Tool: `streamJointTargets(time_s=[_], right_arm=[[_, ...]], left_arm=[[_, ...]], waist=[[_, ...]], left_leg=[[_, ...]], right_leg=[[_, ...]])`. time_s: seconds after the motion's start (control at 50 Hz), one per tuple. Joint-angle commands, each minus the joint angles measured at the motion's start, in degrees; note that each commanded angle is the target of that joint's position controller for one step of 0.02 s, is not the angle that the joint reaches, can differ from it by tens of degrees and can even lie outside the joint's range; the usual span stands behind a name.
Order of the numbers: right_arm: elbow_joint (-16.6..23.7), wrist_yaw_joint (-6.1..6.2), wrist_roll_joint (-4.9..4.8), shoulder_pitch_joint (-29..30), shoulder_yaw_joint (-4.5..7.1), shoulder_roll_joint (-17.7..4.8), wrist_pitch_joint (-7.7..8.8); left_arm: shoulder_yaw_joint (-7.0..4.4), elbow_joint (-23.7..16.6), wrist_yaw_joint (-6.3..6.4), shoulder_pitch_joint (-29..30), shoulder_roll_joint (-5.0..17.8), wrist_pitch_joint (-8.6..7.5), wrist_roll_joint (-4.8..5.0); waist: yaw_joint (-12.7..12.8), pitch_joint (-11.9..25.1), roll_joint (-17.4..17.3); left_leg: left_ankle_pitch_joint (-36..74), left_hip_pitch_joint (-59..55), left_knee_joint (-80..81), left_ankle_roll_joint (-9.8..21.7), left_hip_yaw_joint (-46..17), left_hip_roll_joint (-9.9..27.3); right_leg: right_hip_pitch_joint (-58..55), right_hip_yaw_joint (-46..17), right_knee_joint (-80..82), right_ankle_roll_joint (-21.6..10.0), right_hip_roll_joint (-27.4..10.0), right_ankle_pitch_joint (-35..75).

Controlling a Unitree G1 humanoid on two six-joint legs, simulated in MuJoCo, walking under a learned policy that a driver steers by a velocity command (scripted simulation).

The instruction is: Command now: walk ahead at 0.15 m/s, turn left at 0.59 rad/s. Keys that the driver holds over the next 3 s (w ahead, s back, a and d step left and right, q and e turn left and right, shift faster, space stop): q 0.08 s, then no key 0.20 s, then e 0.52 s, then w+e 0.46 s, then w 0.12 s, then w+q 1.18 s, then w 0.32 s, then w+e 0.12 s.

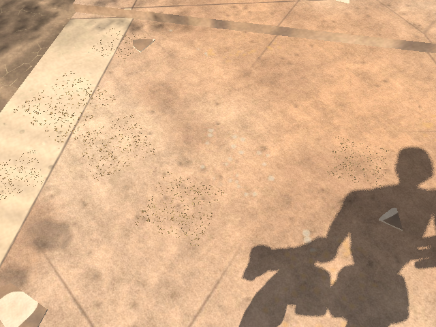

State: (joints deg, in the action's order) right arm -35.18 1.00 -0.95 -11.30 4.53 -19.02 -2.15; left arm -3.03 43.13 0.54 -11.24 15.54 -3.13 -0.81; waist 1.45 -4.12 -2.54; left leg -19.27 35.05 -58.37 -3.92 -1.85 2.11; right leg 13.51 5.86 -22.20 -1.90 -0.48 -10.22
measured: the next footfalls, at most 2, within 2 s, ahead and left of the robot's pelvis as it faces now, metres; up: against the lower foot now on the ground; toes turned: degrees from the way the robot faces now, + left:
left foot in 0.20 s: +0.15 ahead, +0.14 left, +0.00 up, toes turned +7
right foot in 0.56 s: +0.12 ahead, -0.10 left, +0.00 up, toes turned +0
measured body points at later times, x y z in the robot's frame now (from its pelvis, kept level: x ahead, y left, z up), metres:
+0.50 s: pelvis +0.08 +0.03 -0.01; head +0.10 +0.03 +0.44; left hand +0.16 +0.32 -0.13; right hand +0.30 -0.19 -0.10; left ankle +0.11 +0.14 -0.74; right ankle +0.09 -0.11 -0.73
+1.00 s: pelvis +0.10 +0.04 -0.01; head +0.11 +0.05 +0.44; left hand +0.29 +0.30 -0.11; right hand +0.17 -0.26 -0.10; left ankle +0.10 +0.15 -0.74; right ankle +0.08 -0.10 -0.71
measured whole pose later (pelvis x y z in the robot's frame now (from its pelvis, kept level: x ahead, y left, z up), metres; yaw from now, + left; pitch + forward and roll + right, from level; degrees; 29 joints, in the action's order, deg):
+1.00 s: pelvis +0.10 +0.04 -0.01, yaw -12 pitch +1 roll +0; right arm -44.2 0.7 0.6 -11.5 4.7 -15.6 2.2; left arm -4.5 43.6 1.6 -10.6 18.3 1.3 1.6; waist 0.2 0.4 2.0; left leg -16.1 12.4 -27.3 1.7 -0.3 -1.8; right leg 24.9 -8.2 -49.2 -1.2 3.1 -25.4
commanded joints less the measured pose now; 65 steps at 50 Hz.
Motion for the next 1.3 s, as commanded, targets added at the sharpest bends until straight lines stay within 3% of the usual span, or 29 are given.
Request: streamJointTargets(time_s=[0.02,0.16,0.2,0.22,0.24,0.26,0.28,0.32,0.36,0.42,0.48,0.54,0.56,0.58,0.6,0.62,0.64,0.68,0.72,0.8,0.86,0.9,0.92,0.94,0.96,1.0,1.06,1.2,1.3], right_arm=[[3.8,-0.74,0.15,-1.8,0.42,-1.9,0.19],[6.7,-2.52,0.38,3.5,1.08,-2.4,-0.10],[5.4,-1.92,0.80,-0.9,2.24,-5.2,0.40],[5.7,-0.74,1.53,-4.7,3.42,-10.7,0.50],[6.9,-0.45,2.69,-2.8,2.84,-12.1,0.68],[6.1,-0.85,2.20,-3.3,1.37,-6.4,1.28],[5.2,-1.12,2.03,-1.1,0.73,-5.4,1.91],[4.3,-1.08,1.48,4.6,-0.27,-2.6,2.30],[2.8,-0.90,2.59,7.4,-0.78,-1.3,2.49],[0.6,-0.43,2.92,7.2,-0.10,-3.2,2.48],[-0.6,0.59,2.05,7.4,0.77,-5.6,1.55],[-1.9,1.38,0.80,8.0,1.08,-5.1,0.85],[-2.7,1.59,0.34,7.0,1.15,-4.3,0.79],[-2.2,1.74,1.24,5.6,0.89,-2.2,0.92],[-0.8,2.09,1.76,9.1,0.61,-0.8,0.96],[0.3,2.34,1.64,13.7,0.77,-1.3,0.99],[0.0,2.13,1.06,13.0,1.40,-1.9,0.98],[-1.9,2.07,1.04,9.4,1.91,-2.3,0.78],[-2.2,2.05,1.18,9.7,1.64,-1.0,1.37],[-2.6,1.12,0.18,9.9,0.91,0.2,2.34],[-3.5,-0.01,-0.64,7.4,1.46,-1.6,2.80],[-5.1,-0.44,-0.86,3.1,1.97,-2.0,3.50],[-6.2,-0.12,-0.57,-1.2,2.66,-4.1,3.85],[-7.0,0.53,0.78,-6.6,3.41,-8.2,3.93],[-6.9,-0.51,3.34,-5.6,3.89,-11.5,4.94],[-5.3,0.12,1.57,1.7,2.16,-5.1,6.54],[-6.0,0.91,1.14,-0.1,1.39,-3.3,7.19],[-8.2,0.51,1.17,-6.2,1.90,-5.6,7.27],[-10.1,-0.25,-0.36,-9.4,2.54,-7.5,6.73]], left_arm=[[-2.72,-3.3,0.84,4.2,10.1,0.12,0.58],[-3.46,-0.5,-0.15,3.0,12.7,1.49,2.86],[-2.76,1.0,-0.32,0.7,10.6,1.42,3.03],[-1.48,-0.1,-0.51,-0.2,7.6,1.02,0.45],[0.04,-1.4,-0.85,-1.9,5.0,1.12,-0.81],[-1.30,-0.2,-0.96,1.2,9.1,1.86,0.25],[-1.49,-0.6,-0.90,2.7,9.3,2.45,1.63],[-1.24,1.4,0.04,1.3,8.0,3.51,1.13],[-0.71,3.2,0.14,-1.7,6.3,4.26,1.08],[-0.44,2.9,0.18,-0.1,6.6,4.54,1.45],[-1.05,1.8,0.14,0.7,8.3,4.91,1.62],[-1.14,1.9,-0.29,-1.1,7.2,5.05,1.04],[-1.37,1.5,-0.41,-1.2,8.0,5.01,0.55],[-2.49,0.9,0.06,-1.4,12.6,4.84,0.37],[-3.29,0.4,0.22,-0.7,15.5,4.66,0.51],[-3.15,0.4,0.30,-3.0,14.6,3.78,-0.86],[-2.89,0.4,0.50,-2.8,13.6,2.71,-1.18],[-2.94,-0.8,0.89,2.0,12.3,2.01,1.04],[-2.75,-0.9,1.51,2.3,10.8,2.76,1.93],[-3.72,-1.1,2.12,0.9,12.1,4.48,1.84],[-3.81,-1.8,1.75,1.8,12.1,4.97,2.44],[-3.23,-2.3,1.66,3.4,10.9,4.96,2.54],[-2.64,-2.5,1.63,3.1,8.8,4.66,2.20],[-1.41,-3.4,1.26,2.4,3.8,4.23,1.92],[-2.09,-6.7,1.17,5.3,6.8,3.01,2.47],[-3.82,-4.8,0.80,3.3,11.8,2.55,2.34],[-3.35,-3.8,0.02,3.5,8.6,2.03,1.96],[-1.61,-8.4,-2.03,9.7,4.1,1.37,2.24],[-0.63,-11.4,-3.68,13.6,2.9,1.22,2.37]], waist=[[-1.3,8.9,8.9],[-0.5,7.2,8.4],[-2.6,9.5,4.8],[-3.0,15.0,-5.3],[-1.7,19.2,-14.2],[-4.8,20.4,-5.3],[-3.5,16.1,-4.9],[-1.1,12.6,-3.4],[1.0,11.7,-5.2],[-0.7,10.7,-5.9],[-1.2,8.9,-6.0],[0.2,7.2,-4.8],[0.2,5.8,-2.1],[-1.9,5.6,9.4],[-0.7,2.9,17.8],[3.1,2.9,18.7],[2.2,4.4,14.9],[-0.6,5.2,9.5],[-0.7,7.2,9.0],[0.8,9.7,11.1],[0.3,9.1,12.9],[-2.9,6.7,12.3],[-4.4,7.7,8.3],[-5.0,10.0,-4.8],[-4.4,4.1,-10.2],[-1.2,-1.3,-6.6],[-2.7,-0.7,-4.4],[-6.2,-0.8,-3.6],[-6.9,-3.1,-2.6]], left_leg=[[8.0,-4.0,6.8,0.2,-0.1,1.9],[6.8,-11.5,24.7,4.6,3.3,-0.7],[21.2,-24.2,36.3,7.8,2.5,-2.3],[46.7,-37.5,34.1,11.8,-10.8,9.2],[55.0,-43.2,33.3,24.9,-25.9,22.1],[49.7,-39.0,34.6,25.3,-22.4,20.0],[45.5,-35.6,35.0,22.2,-16.9,16.4],[35.9,-29.5,36.8,17.3,-10.9,12.3],[35.1,-22.3,38.0,16.4,-5.5,9.6],[27.5,-22.3,38.5,17.0,-5.1,10.7],[20.1,-22.4,38.3,17.1,-6.9,13.0],[15.4,-21.4,35.6,14.2,-5.0,12.3],[11.4,-20.4,32.4,11.1,-2.9,10.2],[6.0,-17.0,22.4,6.2,3.7,4.0],[-2.1,-9.7,15.0,2.2,7.7,-4.9],[-15.3,-4.0,3.3,1.8,2.4,-5.9],[-16.5,-1.9,-4.3,2.1,-1.5,-4.7],[-10.6,-0.1,-4.7,1.6,-3.0,-2.9],[-6.9,-2.4,1.0,0.5,-2.0,-3.1],[-3.6,-9.3,14.9,-0.4,-1.4,-4.5],[-1.5,-17.6,25.0,0.8,0.1,-5.6],[4.8,-27.4,36.3,2.9,1.3,-5.4],[2.4,-36.2,38.5,5.2,-3.6,0.3],[-11.3,-43.2,43.1,10.5,-20.0,13.8],[-21.9,-34.8,49.8,17.4,-36.8,22.4],[-20.1,-32.4,50.8,15.1,-26.9,17.1],[-4.0,-33.3,51.3,11.8,-13.1,12.7],[10.6,-35.4,51.9,12.8,1.0,12.4],[14.4,-35.5,50.9,12.5,5.9,14.6]], right_leg=[[-6.4,-5.8,6.6,-10.6,-15.7,29.9],[-9.7,-3.4,-0.3,-8.0,-16.7,26.4],[-5.9,0.2,-10.7,-3.4,-12.2,23.6],[4.5,3.3,-23.6,0.9,-7.9,6.7],[17.3,-0.1,-37.3,5.0,-1.4,-29.3],[17.3,-7.2,-42.4,5.8,-3.1,-29.5],[18.1,-7.8,-42.7,5.6,-3.7,-27.0],[15.4,-8.5,-35.8,6.4,-5.4,-21.4],[6.4,-6.8,-29.6,7.7,-4.3,-16.4],[3.3,-5.6,-22.0,7.4,-3.4,-11.8],[4.1,-4.0,-20.1,5.6,-2.5,-10.9],[1.7,-2.7,-12.5,2.3,-1.6,-5.2],[1.1,-5.4,-7.3,0.2,-2.6,1.5],[-0.1,-16.1,-1.9,-4.0,-9.7,13.5],[0.1,-28.4,3.5,-11.9,-16.4,14.0],[-1.9,-34.9,7.0,-16.5,-20.1,14.9],[-3.8,-33.1,6.2,-16.3,-19.3,15.8],[-6.5,-26.6,2.9,-11.7,-15.1,19.2],[-8.4,-24.1,1.4,-10.0,-12.4,22.4],[-9.0,-25.1,0.1,-9.9,-11.0,20.5],[-2.0,-29.0,3.5,-9.9,-9.2,-6.8],[6.0,-29.8,2.7,-7.3,-5.9,-20.6],[13.7,-27.3,-3.7,-4.5,-3.1,-24.8],[23.9,-16.6,-22.2,-0.3,3.8,-26.6],[32.4,-16.0,-31.4,0.1,3.1,-23.7],[34.1,-16.3,-39.0,1.0,-0.7,-14.2],[33.6,-13.7,-42.0,3.0,-2.8,-4.1],[32.3,-8.8,-28.3,5.2,-4.7,5.6],[25.3,-4.5,-17.3,1.4,-4.1,2.3]])
Over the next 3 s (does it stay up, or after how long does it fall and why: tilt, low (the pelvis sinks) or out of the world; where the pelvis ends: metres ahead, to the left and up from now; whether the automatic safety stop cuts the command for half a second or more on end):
stays up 1.06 -0.18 -0.01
